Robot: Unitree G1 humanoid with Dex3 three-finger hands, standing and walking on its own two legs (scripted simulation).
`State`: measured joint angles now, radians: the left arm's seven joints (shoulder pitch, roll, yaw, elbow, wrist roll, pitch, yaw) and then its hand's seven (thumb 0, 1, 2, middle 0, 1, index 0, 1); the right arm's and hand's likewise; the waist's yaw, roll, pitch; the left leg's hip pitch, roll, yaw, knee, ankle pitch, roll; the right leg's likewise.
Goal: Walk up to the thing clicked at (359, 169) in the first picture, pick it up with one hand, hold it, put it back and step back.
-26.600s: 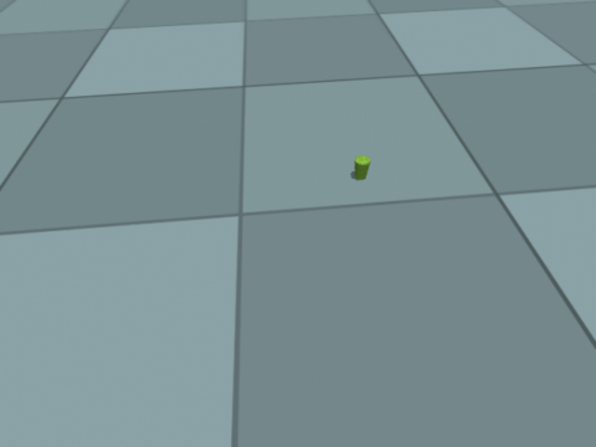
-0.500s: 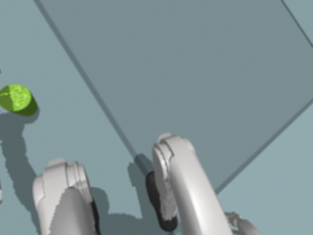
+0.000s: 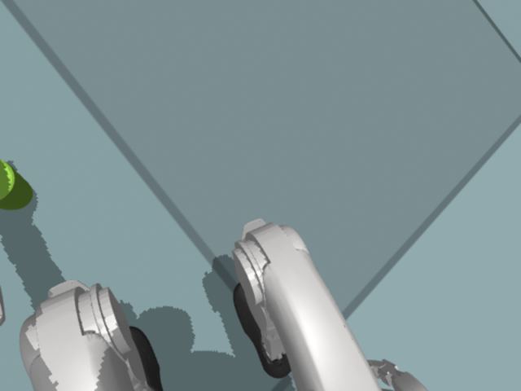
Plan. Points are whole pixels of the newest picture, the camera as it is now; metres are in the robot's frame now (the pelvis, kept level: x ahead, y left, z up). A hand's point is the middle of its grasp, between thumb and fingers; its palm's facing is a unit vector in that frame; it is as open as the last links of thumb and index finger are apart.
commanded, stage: rest palm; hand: left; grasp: from above
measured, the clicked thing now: (1, 188) +0.50 +0.30 -0.28
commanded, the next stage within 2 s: close in 1.02 s
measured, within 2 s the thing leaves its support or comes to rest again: neither
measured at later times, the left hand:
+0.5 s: hand out of the picture +0.48 +0.29 -0.22, palm faces -0.42 -0.09 -0.91, open 13.9 cm
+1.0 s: hand out of the picture +0.49 +0.30 -0.24, palm faces -0.44 -0.15 -0.89, open 14.0 cm
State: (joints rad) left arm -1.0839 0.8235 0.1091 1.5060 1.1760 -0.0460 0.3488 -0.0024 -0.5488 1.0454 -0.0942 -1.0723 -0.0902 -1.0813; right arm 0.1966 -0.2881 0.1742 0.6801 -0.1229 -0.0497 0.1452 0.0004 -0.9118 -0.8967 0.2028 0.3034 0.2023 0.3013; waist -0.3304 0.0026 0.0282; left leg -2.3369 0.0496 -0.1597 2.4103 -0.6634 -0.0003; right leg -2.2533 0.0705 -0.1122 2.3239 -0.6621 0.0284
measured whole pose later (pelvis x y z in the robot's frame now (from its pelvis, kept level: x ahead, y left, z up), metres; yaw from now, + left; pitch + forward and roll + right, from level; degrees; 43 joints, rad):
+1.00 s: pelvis +0.00 +0.01 -0.02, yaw -3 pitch +29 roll -12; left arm -1.07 0.97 0.15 1.60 1.23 -0.19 0.46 0.00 -0.53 1.05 -0.09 -1.01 -0.08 -1.03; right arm 0.18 -0.32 0.26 0.66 -0.21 -0.15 0.20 0.00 -0.90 -0.90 0.20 0.30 0.20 0.30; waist -0.37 -0.10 0.15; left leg -2.36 0.04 -0.24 2.51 -0.69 -0.01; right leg -2.24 0.08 -0.18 2.37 -0.67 0.04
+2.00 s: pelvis +0.00 +0.01 -0.02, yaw -5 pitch +27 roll -14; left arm -1.12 1.01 0.07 1.73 1.26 -0.20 0.56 0.00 -0.11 0.87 -0.43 -0.98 -0.39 -0.95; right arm 0.16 -0.33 0.31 0.64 -0.22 -0.20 0.21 0.00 -0.90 -0.90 0.20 0.30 0.20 0.30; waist -0.40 -0.12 0.15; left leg -2.34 0.04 -0.25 2.51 -0.68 0.01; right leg -2.21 0.09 -0.19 2.35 -0.65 0.05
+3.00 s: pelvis +0.00 +0.01 -0.01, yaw -4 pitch +29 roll -14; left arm -1.06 0.96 0.09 1.57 1.23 -0.14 0.50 0.00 -0.11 0.83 -0.66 -0.94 -0.51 -0.95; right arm 0.18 -0.32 0.28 0.63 -0.21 -0.19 0.21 0.00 -0.92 -0.90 0.20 0.30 0.20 0.30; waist -0.37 -0.10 0.12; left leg -2.35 0.03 -0.26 2.50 -0.68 -0.01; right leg -2.22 0.08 -0.19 2.34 -0.66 0.04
